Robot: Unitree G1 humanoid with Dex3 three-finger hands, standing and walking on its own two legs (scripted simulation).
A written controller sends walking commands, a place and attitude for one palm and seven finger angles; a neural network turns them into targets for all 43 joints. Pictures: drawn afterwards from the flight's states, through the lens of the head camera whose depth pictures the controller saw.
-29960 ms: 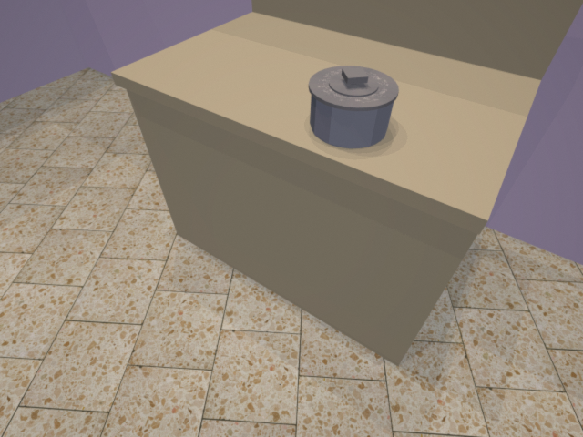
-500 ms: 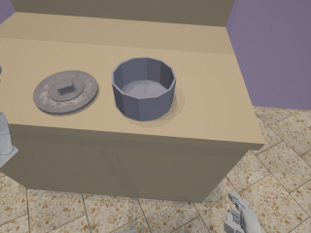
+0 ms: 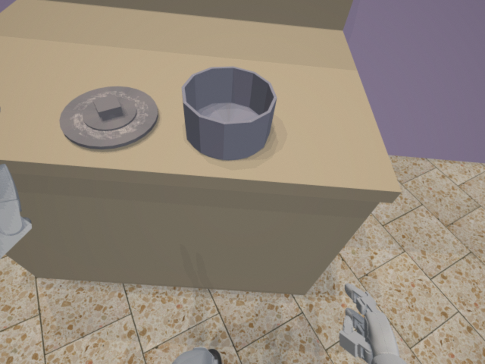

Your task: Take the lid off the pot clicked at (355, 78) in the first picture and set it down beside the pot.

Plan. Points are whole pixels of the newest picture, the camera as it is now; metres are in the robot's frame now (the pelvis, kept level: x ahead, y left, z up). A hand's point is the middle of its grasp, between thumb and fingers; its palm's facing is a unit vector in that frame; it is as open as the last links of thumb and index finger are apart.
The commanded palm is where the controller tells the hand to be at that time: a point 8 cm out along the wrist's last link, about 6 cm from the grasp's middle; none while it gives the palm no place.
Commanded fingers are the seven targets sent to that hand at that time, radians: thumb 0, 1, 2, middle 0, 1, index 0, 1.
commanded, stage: step back with the hand held close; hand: left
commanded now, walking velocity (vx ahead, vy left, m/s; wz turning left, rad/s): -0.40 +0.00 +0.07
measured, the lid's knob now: (107, 105) +0.57 +0.33 +0.06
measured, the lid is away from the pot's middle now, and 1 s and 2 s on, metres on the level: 0.26 0.26 0.26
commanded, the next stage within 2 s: stop stepping back and stand still in 0.34 s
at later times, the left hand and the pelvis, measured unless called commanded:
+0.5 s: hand out of the picture +0.10 +0.27 +0.21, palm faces +0.38 -0.86 -0.34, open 7.4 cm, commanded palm +0.01 +0.31 +0.24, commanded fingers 0.00 0.90 0.90 -0.20 -0.30 -0.20 -0.30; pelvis -0.11 +0.03 -0.02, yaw +1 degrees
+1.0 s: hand out of the picture -0.05 +0.35 +0.23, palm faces +0.30 -0.84 -0.45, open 7.4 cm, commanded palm -0.10 +0.40 +0.24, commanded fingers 0.00 0.90 0.90 -0.20 -0.30 -0.20 -0.30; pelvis -0.23 +0.12 +0.02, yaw +1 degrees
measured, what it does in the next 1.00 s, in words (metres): walks backwards: right foot, then left foot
